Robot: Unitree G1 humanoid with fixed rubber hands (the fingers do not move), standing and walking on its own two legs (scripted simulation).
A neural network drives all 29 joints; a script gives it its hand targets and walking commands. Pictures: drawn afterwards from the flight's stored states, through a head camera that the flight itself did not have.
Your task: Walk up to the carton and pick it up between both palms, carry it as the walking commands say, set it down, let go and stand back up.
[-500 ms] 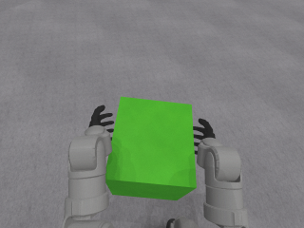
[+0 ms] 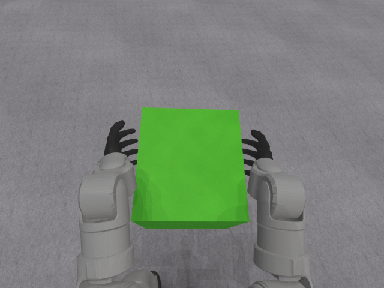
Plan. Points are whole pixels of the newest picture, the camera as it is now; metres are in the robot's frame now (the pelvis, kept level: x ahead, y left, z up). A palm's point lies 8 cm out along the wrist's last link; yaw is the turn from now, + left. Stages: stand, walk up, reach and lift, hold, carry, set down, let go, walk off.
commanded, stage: carry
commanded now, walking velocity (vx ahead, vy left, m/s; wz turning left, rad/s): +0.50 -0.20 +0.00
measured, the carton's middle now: (188, 174) +0.34 +0.03 +0.00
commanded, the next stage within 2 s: none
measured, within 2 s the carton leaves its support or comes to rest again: neither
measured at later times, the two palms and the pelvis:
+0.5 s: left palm (198, 55) +0.65 +0.03 +0.08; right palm (294, 72) +0.64 -0.24 +0.07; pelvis +0.34 -0.12 +0.01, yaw +3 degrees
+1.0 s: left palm out of the picture +0.98 -0.11 +0.10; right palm (318, 15) +0.93 -0.37 +0.09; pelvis +0.65 -0.20 +0.01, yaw -3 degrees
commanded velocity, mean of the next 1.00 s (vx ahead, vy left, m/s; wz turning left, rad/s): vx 0.36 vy -0.14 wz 0.00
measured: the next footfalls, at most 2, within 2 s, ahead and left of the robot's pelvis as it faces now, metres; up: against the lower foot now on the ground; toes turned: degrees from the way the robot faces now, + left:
right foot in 0.32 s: +0.37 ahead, -0.22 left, +0.00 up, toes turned -9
left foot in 0.64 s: +0.59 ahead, -0.04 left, +0.00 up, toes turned +12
